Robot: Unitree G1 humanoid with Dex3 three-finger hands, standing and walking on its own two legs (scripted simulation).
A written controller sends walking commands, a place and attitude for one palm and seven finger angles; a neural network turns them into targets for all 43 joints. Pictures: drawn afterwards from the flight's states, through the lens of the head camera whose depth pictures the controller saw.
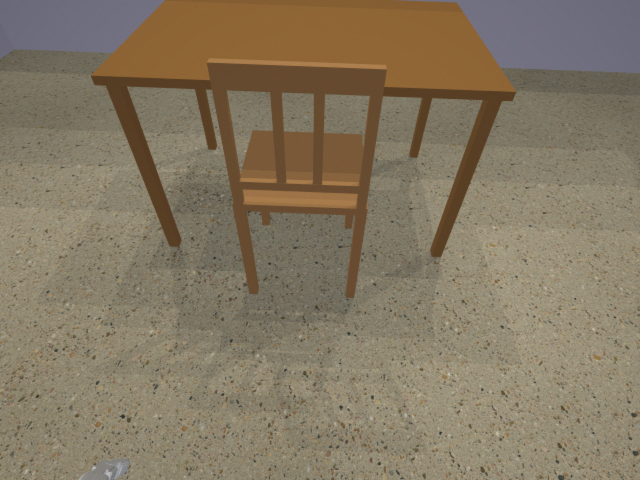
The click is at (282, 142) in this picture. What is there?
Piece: chair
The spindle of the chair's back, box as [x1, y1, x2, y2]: [270, 92, 285, 182]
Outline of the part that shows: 270,92 277,182 285,182 281,92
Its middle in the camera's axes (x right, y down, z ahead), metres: -0.11 -0.25 +0.99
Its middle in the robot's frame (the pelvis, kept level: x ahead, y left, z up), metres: +0.91 +0.15 -0.08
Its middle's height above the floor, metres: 0.69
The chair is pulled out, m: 0.00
